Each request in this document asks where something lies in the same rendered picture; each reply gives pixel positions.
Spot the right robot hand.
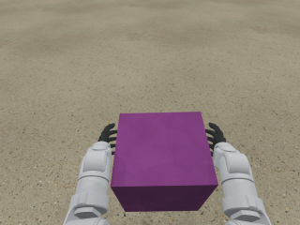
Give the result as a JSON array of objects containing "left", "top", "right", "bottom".
[{"left": 205, "top": 123, "right": 226, "bottom": 156}]

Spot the robot right forearm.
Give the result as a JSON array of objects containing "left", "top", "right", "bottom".
[{"left": 213, "top": 142, "right": 272, "bottom": 225}]

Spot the carton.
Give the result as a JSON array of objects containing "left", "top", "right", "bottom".
[{"left": 111, "top": 112, "right": 218, "bottom": 212}]

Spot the left robot hand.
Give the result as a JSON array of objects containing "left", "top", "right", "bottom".
[{"left": 98, "top": 123, "right": 117, "bottom": 155}]

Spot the robot left forearm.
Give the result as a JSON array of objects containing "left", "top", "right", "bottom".
[{"left": 63, "top": 141, "right": 112, "bottom": 225}]

